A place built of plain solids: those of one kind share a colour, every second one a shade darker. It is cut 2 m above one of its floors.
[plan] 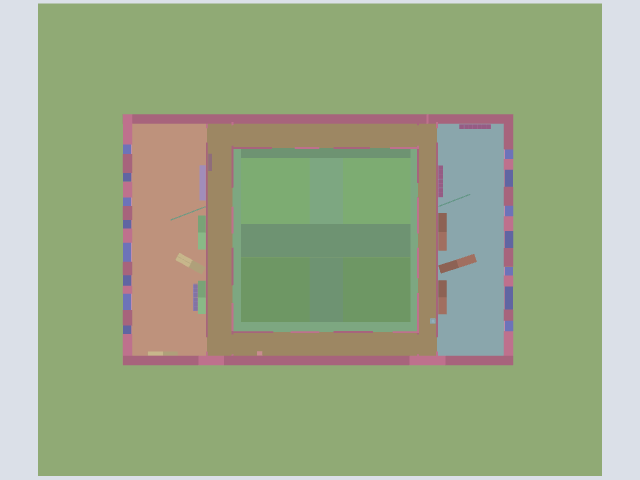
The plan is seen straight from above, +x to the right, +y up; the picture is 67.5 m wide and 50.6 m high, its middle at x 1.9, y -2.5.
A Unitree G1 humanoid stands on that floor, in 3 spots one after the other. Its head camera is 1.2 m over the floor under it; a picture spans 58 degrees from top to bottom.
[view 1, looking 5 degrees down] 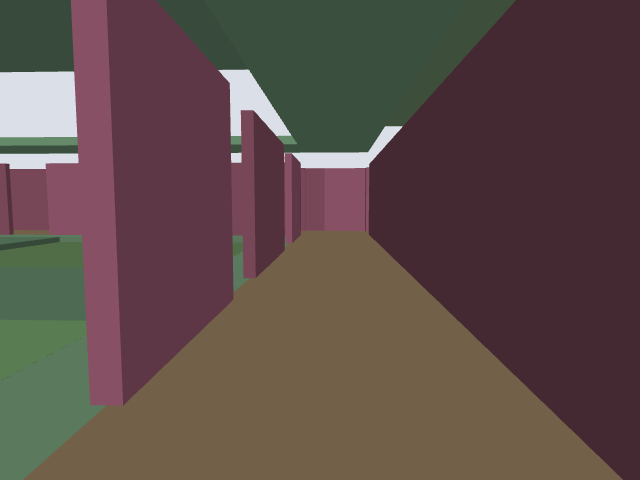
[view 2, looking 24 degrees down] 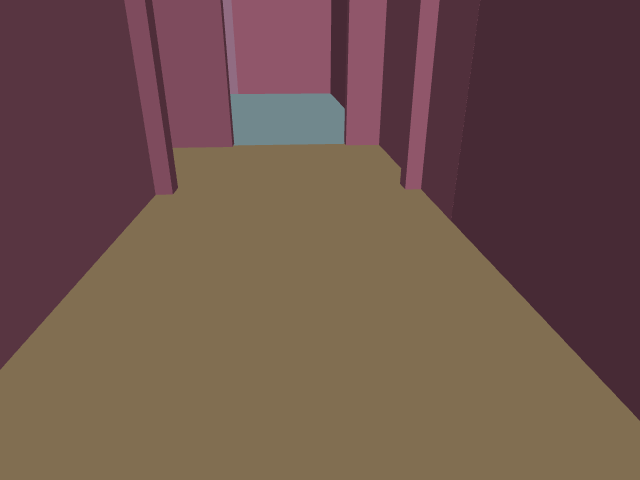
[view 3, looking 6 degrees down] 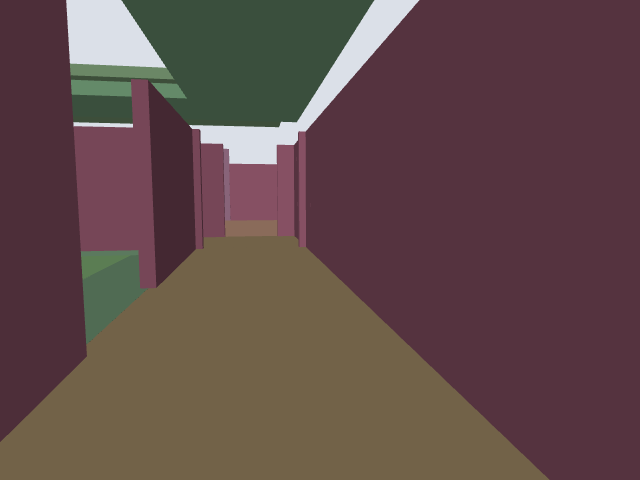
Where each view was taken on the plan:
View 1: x -8.67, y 3.42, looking -88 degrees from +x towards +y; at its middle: floor_corr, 13.77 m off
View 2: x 8.36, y -13.51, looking -4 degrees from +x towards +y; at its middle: floor_corr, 2.95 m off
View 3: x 2.58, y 8.52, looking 171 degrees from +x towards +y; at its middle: wall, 7.89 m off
